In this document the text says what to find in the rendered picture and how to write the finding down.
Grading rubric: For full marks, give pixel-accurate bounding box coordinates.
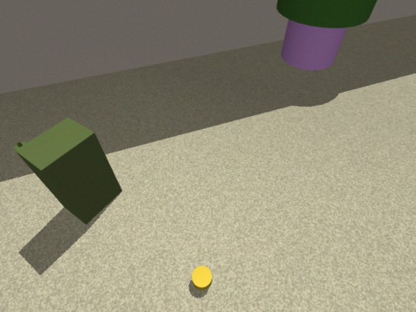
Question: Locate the potted plant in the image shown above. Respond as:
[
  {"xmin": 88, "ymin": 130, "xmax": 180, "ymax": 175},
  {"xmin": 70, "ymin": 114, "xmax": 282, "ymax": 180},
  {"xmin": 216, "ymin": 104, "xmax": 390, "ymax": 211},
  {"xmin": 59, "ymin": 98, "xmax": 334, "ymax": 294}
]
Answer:
[{"xmin": 277, "ymin": 0, "xmax": 377, "ymax": 70}]

